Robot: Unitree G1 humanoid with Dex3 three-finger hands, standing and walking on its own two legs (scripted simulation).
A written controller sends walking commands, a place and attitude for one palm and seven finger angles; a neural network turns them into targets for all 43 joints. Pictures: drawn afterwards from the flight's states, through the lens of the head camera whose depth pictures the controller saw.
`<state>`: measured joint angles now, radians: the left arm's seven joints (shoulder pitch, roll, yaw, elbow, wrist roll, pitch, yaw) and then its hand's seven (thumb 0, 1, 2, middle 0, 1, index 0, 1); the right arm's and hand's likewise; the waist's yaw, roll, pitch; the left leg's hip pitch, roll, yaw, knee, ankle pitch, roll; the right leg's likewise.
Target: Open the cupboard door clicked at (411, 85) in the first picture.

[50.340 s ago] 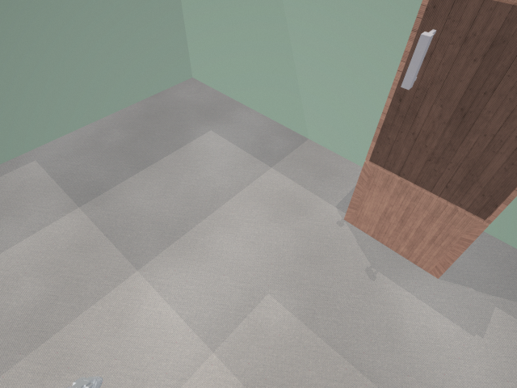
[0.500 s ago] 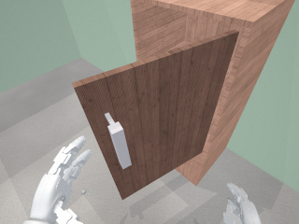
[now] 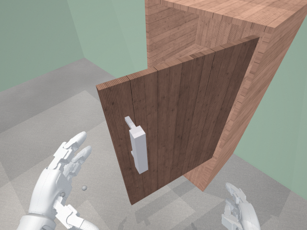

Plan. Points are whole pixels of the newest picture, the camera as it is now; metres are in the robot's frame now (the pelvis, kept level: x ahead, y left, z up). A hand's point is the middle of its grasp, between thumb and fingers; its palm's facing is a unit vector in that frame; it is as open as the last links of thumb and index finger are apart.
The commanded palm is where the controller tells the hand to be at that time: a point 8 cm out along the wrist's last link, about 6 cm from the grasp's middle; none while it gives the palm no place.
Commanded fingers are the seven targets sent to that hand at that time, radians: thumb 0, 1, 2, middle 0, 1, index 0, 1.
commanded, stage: draw the hand back to the body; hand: left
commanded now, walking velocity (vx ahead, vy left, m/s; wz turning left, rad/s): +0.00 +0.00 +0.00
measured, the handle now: (135, 145) +0.29 +0.08 +0.11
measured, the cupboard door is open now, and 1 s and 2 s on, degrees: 75 75 75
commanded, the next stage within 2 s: step back with the hand held close in 1.30 s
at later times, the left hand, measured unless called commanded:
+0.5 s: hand (56, 173) +0.19 +0.22 +0.14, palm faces +0.29 -0.90 -0.34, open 14.1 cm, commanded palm +0.15 +0.26 +0.17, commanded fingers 0.00 0.20 0.60 -0.17 -0.30 -0.17 -0.30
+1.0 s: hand (43, 141) +0.23 +0.24 +0.19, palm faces +0.42 -0.81 -0.41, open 8.3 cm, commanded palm +0.18 +0.28 +0.20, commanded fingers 0.00 0.90 0.90 -0.20 -0.30 -0.20 -0.30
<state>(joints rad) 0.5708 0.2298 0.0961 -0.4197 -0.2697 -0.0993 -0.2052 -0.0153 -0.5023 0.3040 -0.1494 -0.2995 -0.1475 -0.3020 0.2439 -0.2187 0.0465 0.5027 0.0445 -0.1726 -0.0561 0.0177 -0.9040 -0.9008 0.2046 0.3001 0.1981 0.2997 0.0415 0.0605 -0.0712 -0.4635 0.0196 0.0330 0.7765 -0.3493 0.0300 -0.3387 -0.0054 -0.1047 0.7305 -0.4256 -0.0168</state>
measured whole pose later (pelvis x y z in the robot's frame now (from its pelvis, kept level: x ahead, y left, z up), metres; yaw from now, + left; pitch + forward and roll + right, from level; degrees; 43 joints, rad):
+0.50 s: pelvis +0.01 +0.00 +0.03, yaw -1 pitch -3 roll -1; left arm 0.59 0.30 0.16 -0.46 -0.07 -0.03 0.10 -0.01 -0.13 0.46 -0.16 -0.30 -0.16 -0.30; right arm 0.21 -0.23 0.05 0.58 0.00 -0.13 -0.09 0.02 -0.90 -0.90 0.20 0.30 0.20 0.30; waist 0.07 0.05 0.01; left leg -0.22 0.01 0.06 0.52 -0.25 0.03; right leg -0.10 0.00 -0.08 0.45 -0.30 -0.01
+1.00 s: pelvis +0.04 -0.01 +0.03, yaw -3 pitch -3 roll +0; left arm 0.48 0.35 0.33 -0.40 -0.08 -0.06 0.12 0.01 0.72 0.83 -0.20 -0.30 -0.20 -0.30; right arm 0.18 -0.24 0.01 0.62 0.00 -0.06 -0.07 0.02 -0.90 -0.90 0.20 0.30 0.20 0.30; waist 0.08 0.06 0.01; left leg -0.12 0.02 0.08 0.42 -0.24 0.01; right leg -0.02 0.01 -0.05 0.37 -0.30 -0.02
